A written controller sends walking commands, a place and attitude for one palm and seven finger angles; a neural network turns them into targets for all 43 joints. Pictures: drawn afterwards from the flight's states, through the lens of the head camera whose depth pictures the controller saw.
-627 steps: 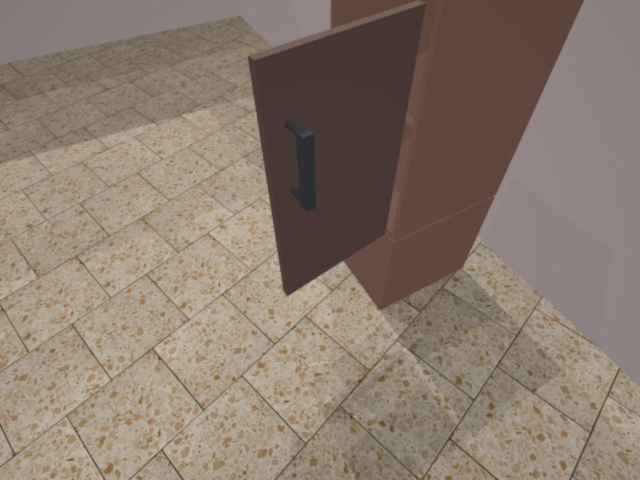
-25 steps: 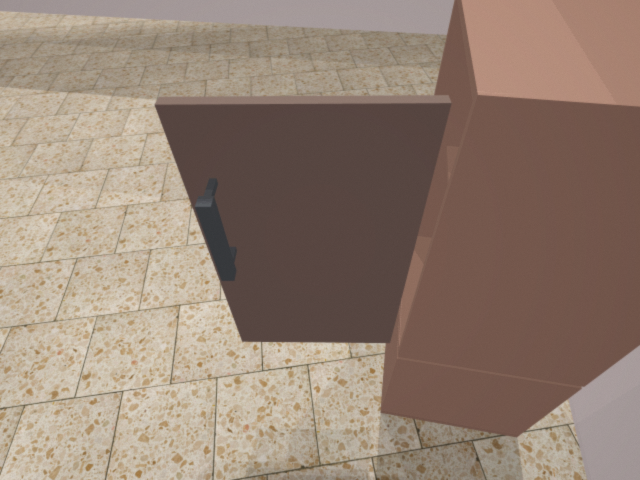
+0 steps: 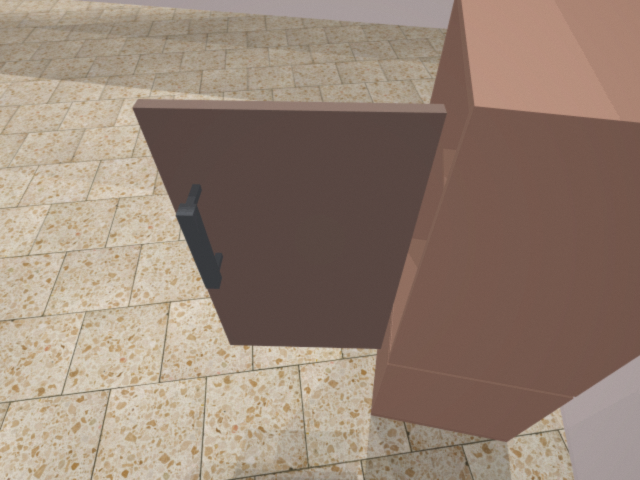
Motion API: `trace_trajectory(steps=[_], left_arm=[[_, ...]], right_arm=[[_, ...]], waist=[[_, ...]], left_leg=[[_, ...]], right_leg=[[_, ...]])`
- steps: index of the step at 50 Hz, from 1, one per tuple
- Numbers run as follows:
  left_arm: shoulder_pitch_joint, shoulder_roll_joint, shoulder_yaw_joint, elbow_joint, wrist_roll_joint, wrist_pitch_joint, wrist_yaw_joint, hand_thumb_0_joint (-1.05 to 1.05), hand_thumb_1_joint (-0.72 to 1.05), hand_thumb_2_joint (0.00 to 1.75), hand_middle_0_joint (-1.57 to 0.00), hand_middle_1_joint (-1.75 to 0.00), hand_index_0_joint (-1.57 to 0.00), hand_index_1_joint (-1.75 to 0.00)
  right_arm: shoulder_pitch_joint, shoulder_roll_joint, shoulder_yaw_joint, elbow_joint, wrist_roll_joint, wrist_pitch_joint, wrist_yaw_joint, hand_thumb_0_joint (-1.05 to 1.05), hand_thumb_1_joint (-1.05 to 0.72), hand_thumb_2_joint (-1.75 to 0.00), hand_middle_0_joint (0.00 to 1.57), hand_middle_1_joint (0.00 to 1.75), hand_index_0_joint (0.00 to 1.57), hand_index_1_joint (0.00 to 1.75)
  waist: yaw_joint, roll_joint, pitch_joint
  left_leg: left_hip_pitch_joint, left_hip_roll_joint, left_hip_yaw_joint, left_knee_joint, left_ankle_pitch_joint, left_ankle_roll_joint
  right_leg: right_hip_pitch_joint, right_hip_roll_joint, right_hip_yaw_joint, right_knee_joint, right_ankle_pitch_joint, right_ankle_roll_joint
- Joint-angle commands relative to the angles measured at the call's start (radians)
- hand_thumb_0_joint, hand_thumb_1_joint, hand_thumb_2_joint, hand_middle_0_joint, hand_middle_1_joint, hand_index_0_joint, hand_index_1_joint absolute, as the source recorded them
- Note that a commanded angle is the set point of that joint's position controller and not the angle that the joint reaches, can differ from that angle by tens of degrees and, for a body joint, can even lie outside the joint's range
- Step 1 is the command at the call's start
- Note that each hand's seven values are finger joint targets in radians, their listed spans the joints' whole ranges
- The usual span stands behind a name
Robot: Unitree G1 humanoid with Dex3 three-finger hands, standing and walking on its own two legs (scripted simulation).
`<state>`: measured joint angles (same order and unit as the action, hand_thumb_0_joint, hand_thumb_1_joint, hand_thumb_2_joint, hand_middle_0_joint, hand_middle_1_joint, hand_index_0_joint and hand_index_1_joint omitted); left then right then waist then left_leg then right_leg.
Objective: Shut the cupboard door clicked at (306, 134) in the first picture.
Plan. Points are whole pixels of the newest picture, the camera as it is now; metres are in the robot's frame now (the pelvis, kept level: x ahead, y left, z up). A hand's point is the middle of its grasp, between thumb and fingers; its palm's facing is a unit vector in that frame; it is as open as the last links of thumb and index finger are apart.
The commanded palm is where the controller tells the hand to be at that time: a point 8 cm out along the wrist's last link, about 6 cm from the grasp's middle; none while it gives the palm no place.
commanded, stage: look again from close up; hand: left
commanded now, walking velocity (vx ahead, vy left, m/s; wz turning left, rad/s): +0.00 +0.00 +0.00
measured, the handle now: (204, 239) +0.41 +0.19 +0.06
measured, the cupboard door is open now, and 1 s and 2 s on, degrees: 99 99 99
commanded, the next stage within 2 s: raise the hand and make a fist in 0.10 s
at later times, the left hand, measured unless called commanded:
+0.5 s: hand (208, 425) +0.18 +0.14 +0.00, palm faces +0.04 -1.00 -0.04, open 6.7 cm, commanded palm +0.11 +0.22 -0.05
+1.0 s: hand (176, 447) +0.16 +0.17 +0.00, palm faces +0.03 -1.00 -0.04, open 4.3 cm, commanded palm +0.12 +0.22 +0.00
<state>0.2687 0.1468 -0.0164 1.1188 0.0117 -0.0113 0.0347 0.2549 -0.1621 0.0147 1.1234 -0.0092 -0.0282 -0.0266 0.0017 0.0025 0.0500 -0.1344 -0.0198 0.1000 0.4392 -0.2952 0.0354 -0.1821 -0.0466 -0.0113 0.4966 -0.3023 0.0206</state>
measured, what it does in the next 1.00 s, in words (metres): lowers itself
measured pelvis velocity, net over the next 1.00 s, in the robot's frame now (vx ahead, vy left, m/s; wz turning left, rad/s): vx -0.06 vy -0.02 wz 0.04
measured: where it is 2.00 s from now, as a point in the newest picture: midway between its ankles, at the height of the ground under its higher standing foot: outside the picture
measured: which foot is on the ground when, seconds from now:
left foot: down 0.00-1.00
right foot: down 0.00-1.00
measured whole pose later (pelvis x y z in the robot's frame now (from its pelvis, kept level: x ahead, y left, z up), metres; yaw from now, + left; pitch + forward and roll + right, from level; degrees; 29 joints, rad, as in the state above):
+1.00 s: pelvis -0.06 -0.02 -0.07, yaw +2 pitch +10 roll -1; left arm 0.37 0.25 0.19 -0.05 -0.30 -0.27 -0.27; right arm 0.32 -0.20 0.03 0.55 0.03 -0.26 -0.06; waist -0.01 0.04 -0.10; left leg -0.75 0.02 -0.02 1.05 -0.47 -0.01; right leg -0.74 -0.01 -0.07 1.02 -0.46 -0.02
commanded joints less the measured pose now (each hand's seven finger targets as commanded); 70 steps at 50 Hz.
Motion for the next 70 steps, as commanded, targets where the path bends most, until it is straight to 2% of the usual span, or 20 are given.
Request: trace_trajectory(steps=[1,9,10,11,12,13,14,15,16,17,20,23,26,28,33,38,43,48,55,70], left_arm=[[0.065,0.118,0.019,-0.023,0.003,-0.011,0.009,0.00,0.90,0.90,-0.20,-0.30,-0.20,-0.30],[0.054,0.125,0.021,-0.030,0.001,-0.014,0.008,0.00,0.90,0.90,-0.20,-0.30,-0.20,-0.30],[0.116,0.134,0.026,0.001,0.011,-0.029,0.046,0.00,0.90,0.90,-0.20,-0.30,-0.20,-0.30],[-0.776,0.721,0.432,-1.639,-0.097,-0.312,0.065,0.00,0.90,0.90,-0.20,-0.30,-0.20,-0.30],[-0.013,0.204,0.047,-1.260,-0.119,-0.221,0.072,0.00,0.90,0.90,-0.22,-0.32,-0.22,-0.32],[0.199,-0.019,-0.037,-1.255,-0.181,-0.090,0.080,0.00,0.90,0.90,-0.24,-0.34,-0.24,-0.34],[0.106,0.014,-0.016,-1.175,-0.155,-0.081,0.084,0.00,0.90,0.90,-0.25,-0.36,-0.25,-0.36],[0.027,0.027,0.030,-1.136,-0.153,-0.114,0.064,0.00,0.90,0.90,-0.27,-0.38,-0.27,-0.38],[0.049,0.084,0.116,-1.062,-0.156,-0.172,0.033,0.00,0.90,0.90,-0.29,-0.40,-0.29,-0.40],[0.182,0.065,0.143,-0.973,-0.174,-0.242,-0.014,0.00,0.90,0.90,-0.31,-0.42,-0.31,-0.42],[0.447,0.027,0.222,-0.880,-0.237,-0.480,-0.221,0.00,0.90,0.90,-0.36,-0.48,-0.36,-0.48],[0.370,0.161,0.335,-0.898,-0.284,-0.655,-0.415,0.00,0.90,0.90,-0.42,-0.54,-0.42,-0.54],[0.223,0.223,0.373,-1.075,-0.347,-0.570,-0.453,0.00,0.90,0.90,-0.47,-0.60,-0.47,-0.60],[0.084,0.252,0.381,-1.203,-0.370,-0.542,-0.422,0.00,0.90,0.90,-0.51,-0.64,-0.51,-0.64],[-0.177,0.225,0.225,-1.469,-0.342,-0.598,-0.388,0.00,0.90,0.90,-0.60,-0.74,-0.60,-0.74],[-0.081,0.244,0.219,-1.283,-0.337,-0.444,-0.426,0.00,0.90,0.90,-0.69,-0.84,-0.69,-0.84],[0.062,0.282,0.346,-1.296,-0.348,-0.287,-0.356,0.00,0.90,0.90,-0.79,-0.94,-0.79,-0.94],[0.100,0.223,0.305,-1.373,-0.329,-0.328,-0.278,0.00,0.90,0.90,-0.88,-1.04,-0.88,-1.04],[0.097,0.211,0.255,-1.434,-0.318,-0.379,-0.289,0.00,0.90,0.90,-1.01,-1.18,-1.01,-1.18],[0.038,0.214,0.235,-1.522,-0.299,-0.258,-0.270,0.00,0.90,0.90,-1.28,-1.48,-1.28,-1.48]], right_arm=[[0.070,-0.080,-0.013,-0.021,-0.001,-0.009,-0.008,0.00,-0.90,-0.90,0.20,0.30,0.20,0.30],[0.064,-0.082,-0.013,-0.015,-0.002,-0.008,-0.008,0.00,-0.90,-0.90,0.20,0.30,0.20,0.30],[0.002,-0.133,-0.028,-0.082,0.011,-0.009,0.000,0.00,-0.90,-0.90,0.20,0.30,0.20,0.30],[0.113,-0.351,-0.068,-0.334,0.023,-0.217,-0.100,0.00,-0.90,-0.90,0.20,0.30,0.20,0.30],[0.032,-0.221,-0.019,-0.347,0.072,-0.300,-0.115,0.00,-0.90,-0.90,0.20,0.30,0.20,0.30],[-0.015,-0.173,-0.028,-0.365,0.045,-0.345,-0.080,0.00,-0.90,-0.90,0.20,0.30,0.20,0.30],[0.016,-0.168,-0.047,-0.337,0.045,-0.366,-0.048,0.00,-0.90,-0.90,0.20,0.30,0.20,0.30],[0.004,-0.191,-0.076,-0.377,0.035,-0.362,-0.027,0.00,-0.90,-0.90,0.20,0.30,0.20,0.30],[-0.009,-0.212,-0.091,-0.417,0.020,-0.360,-0.015,0.00,-0.90,-0.90,0.20,0.30,0.20,0.30],[-0.031,-0.208,-0.098,-0.455,0.010,-0.357,-0.006,0.00,-0.90,-0.90,0.20,0.30,0.20,0.30],[-0.072,-0.185,-0.117,-0.544,0.003,-0.336,0.030,0.00,-0.90,-0.90,0.20,0.30,0.20,0.30],[-0.102,-0.195,-0.129,-0.622,0.012,-0.317,0.044,0.00,-0.90,-0.90,0.20,0.30,0.20,0.30],[-0.156,-0.199,-0.115,-0.745,0.038,-0.285,0.021,0.00,-0.90,-0.90,0.20,0.30,0.20,0.30],[-0.140,-0.191,-0.106,-0.775,0.043,-0.281,-0.001,0.00,-0.90,-0.90,0.20,0.30,0.20,0.30],[-0.079,-0.201,-0.080,-0.756,0.037,-0.308,-0.048,0.00,-0.90,-0.90,0.20,0.30,0.20,0.30],[-0.061,-0.218,-0.060,-0.731,0.059,-0.314,-0.077,0.00,-0.90,-0.90,0.20,0.30,0.20,0.30],[-0.084,-0.182,-0.054,-0.771,0.056,-0.293,-0.068,0.00,-0.90,-0.90,0.20,0.30,0.20,0.30],[-0.071,-0.177,-0.050,-0.768,0.035,-0.302,-0.049,0.00,-0.90,-0.90,0.20,0.30,0.20,0.30],[-0.034,-0.209,-0.055,-0.766,0.034,-0.314,-0.041,0.00,-0.90,-0.90,0.20,0.30,0.20,0.30],[-0.021,-0.204,-0.027,-0.788,0.042,-0.263,-0.038,0.00,-0.90,-0.90,0.20,0.30,0.20,0.30]], waist=[[0.001,-0.008,0.004],[0.003,-0.006,-0.006],[0.018,-0.083,-0.019],[-0.145,0.025,-0.439],[-0.038,0.411,-0.524],[-0.020,0.404,-0.441],[-0.043,0.164,-0.210],[-0.066,0.067,-0.040],[-0.058,-0.076,-0.002],[-0.030,-0.227,-0.021],[0.072,-0.302,-0.206],[0.085,-0.147,-0.285],[0.080,-0.040,-0.351],[0.042,-0.062,-0.350],[-0.065,0.010,-0.333],[-0.043,0.037,-0.255],[0.046,0.002,-0.327],[0.036,-0.019,-0.301],[0.013,0.020,-0.319],[0.010,0.087,-0.289]], left_leg=[[-0.003,0.121,-0.105,-0.075,0.280,0.007],[0.012,0.121,-0.105,-0.076,0.302,0.004],[-0.062,0.154,-0.094,0.123,0.466,-0.024],[0.266,0.097,-0.112,0.149,0.668,-0.009],[0.359,0.096,-0.150,0.087,0.790,-0.018],[0.256,0.095,-0.152,0.003,0.878,-0.057],[0.073,0.097,-0.152,0.036,0.753,-0.059],[-0.076,0.076,-0.161,0.099,0.541,-0.062],[-0.215,0.050,-0.159,0.164,0.367,-0.054],[-0.305,0.027,-0.141,0.220,0.267,-0.040],[-0.466,-0.010,-0.095,0.377,0.288,-0.059],[-0.619,-0.033,-0.073,0.510,0.133,-0.057],[-0.679,-0.051,-0.049,0.552,-0.006,-0.034],[-0.711,-0.035,-0.065,0.595,-0.075,-0.023],[-0.661,0.010,-0.104,0.647,-0.120,0.004],[-0.671,0.016,-0.124,0.581,-0.172,0.003],[-0.633,0.005,-0.128,0.495,-0.097,-0.009],[-0.572,0.009,-0.145,0.432,-0.031,-0.013],[-0.504,0.010,-0.150,0.399,-0.031,-0.015],[-0.365,0.023,-0.172,0.316,0.099,-0.032]], right_leg=[[-0.007,-0.068,0.058,-0.068,0.284,-0.054],[0.008,-0.071,0.057,-0.075,0.320,-0.057],[0.012,-0.105,0.078,-0.065,0.623,-0.032],[-0.003,0.023,-0.039,0.189,0.620,-0.025],[-0.160,0.067,-0.073,0.267,0.206,-0.030],[-0.174,0.066,-0.088,0.250,0.016,-0.035],[-0.222,0.041,-0.071,0.202,0.038,-0.028],[-0.271,0.038,-0.086,0.119,0.089,-0.032],[-0.287,0.030,-0.097,0.083,0.171,-0.035],[-0.306,0.030,-0.089,0.116,0.209,-0.029],[-0.294,0.023,-0.068,0.339,0.448,-0.024],[-0.342,-0.013,0.052,0.428,0.345,-0.030],[-0.358,-0.022,0.146,0.355,0.020,-0.022],[-0.406,-0.024,0.201,0.315,-0.146,-0.006],[-0.541,0.017,0.167,0.318,-0.275,-0.019],[-0.536,0.038,0.123,0.282,-0.373,-0.033],[-0.387,0.030,0.089,0.267,-0.307,-0.029],[-0.400,0.051,-0.006,0.321,-0.150,-0.036],[-0.425,0.057,-0.047,0.347,-0.092,-0.041],[-0.338,0.072,-0.085,0.314,0.079,-0.047]])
